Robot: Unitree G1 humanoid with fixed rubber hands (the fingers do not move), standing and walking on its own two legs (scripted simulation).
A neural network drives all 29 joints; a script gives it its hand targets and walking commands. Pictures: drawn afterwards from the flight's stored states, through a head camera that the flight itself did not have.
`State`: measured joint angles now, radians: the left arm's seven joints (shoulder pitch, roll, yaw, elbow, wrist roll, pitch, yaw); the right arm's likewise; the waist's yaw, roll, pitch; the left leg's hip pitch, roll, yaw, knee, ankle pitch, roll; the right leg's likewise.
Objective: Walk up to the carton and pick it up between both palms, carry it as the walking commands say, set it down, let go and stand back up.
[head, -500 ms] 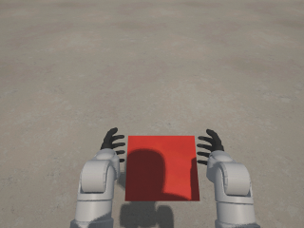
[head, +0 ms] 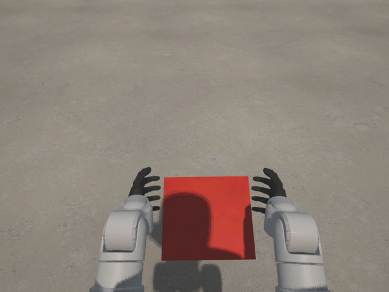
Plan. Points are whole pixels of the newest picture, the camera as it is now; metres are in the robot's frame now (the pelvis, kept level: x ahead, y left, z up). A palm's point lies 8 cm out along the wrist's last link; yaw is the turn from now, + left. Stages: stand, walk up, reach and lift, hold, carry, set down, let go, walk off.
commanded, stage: carry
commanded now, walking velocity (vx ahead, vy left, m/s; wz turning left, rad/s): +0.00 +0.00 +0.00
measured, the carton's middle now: (205, 218) +0.32 +0.00 -0.03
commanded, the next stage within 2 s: none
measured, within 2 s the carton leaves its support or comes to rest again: neither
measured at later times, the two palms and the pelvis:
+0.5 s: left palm (141, 208) +0.28 +0.13 +0.08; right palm (280, 209) +0.28 -0.14 +0.08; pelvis -0.01 -0.01 +0.00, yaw +0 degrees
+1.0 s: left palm (141, 211) +0.27 +0.12 +0.09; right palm (283, 210) +0.27 -0.14 +0.09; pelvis -0.02 -0.01 +0.00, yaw +0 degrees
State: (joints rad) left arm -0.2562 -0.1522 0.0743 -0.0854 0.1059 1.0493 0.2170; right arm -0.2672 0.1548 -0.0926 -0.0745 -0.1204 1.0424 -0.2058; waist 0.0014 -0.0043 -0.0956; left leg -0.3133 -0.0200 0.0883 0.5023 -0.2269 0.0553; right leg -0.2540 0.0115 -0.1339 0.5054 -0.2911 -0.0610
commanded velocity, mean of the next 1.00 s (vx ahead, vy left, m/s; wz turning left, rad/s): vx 0.00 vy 0.00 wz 0.00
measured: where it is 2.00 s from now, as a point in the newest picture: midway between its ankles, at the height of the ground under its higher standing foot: outside the picture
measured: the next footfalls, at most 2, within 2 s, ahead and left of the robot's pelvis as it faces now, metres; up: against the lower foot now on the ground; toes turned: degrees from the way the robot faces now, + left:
left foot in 2.00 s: +0.32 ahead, +0.10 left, +0.00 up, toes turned +9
